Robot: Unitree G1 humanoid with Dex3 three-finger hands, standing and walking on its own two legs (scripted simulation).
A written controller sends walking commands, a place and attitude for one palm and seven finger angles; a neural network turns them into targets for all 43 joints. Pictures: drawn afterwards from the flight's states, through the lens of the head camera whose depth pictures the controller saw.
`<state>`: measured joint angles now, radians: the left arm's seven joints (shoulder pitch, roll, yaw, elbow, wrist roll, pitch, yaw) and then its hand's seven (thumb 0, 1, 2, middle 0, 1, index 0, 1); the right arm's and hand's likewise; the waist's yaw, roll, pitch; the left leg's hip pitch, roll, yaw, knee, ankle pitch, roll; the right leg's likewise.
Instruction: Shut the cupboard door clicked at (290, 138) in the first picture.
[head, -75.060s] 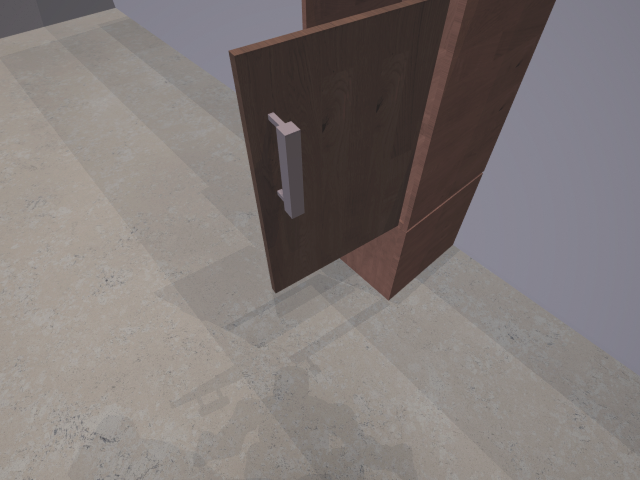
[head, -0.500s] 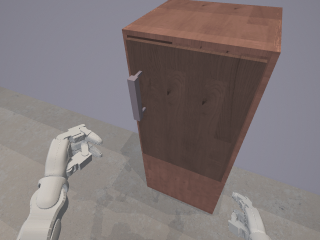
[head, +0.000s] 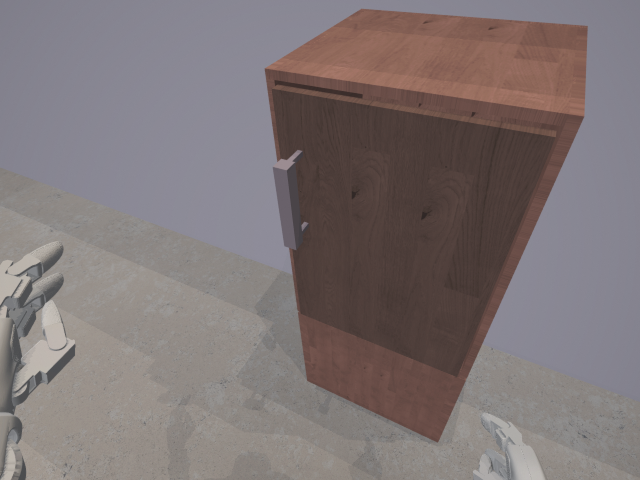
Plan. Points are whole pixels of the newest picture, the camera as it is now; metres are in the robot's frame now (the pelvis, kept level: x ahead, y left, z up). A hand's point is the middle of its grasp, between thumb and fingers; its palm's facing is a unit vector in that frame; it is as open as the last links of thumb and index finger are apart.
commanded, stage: draw the hand back to the body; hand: left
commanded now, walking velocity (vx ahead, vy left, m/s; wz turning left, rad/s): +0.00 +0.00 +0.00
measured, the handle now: (295, 200) +0.56 +0.12 +0.05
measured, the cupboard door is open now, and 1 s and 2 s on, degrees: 0 0 0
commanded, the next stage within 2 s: step back with the hand held close in 0.28 s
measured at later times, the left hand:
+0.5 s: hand (92, 335) +0.19 +0.25 +0.16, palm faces +0.44 -0.79 -0.42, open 7.4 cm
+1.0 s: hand (44, 376) +0.15 +0.28 +0.15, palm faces +0.40 -0.79 -0.47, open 7.4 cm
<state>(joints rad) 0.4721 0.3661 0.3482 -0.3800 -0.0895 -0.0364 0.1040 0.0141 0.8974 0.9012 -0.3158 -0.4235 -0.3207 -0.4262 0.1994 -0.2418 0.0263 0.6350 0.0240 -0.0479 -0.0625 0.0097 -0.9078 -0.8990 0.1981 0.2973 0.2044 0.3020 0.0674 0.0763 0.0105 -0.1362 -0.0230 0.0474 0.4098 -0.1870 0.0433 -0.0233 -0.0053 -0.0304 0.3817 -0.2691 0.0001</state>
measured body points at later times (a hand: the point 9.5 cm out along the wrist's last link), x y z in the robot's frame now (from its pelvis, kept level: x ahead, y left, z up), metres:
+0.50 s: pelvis +0.00 -0.01 +0.00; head -0.02 -0.04 +0.45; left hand +0.16 +0.29 +0.19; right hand +0.19 -0.23 -0.09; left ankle +0.03 +0.09 -0.74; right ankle -0.03 -0.12 -0.74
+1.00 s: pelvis -0.05 +0.01 -0.01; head -0.04 +0.02 +0.44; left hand +0.13 +0.32 +0.18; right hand +0.13 -0.23 -0.09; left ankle +0.03 +0.09 -0.74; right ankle -0.03 -0.12 -0.74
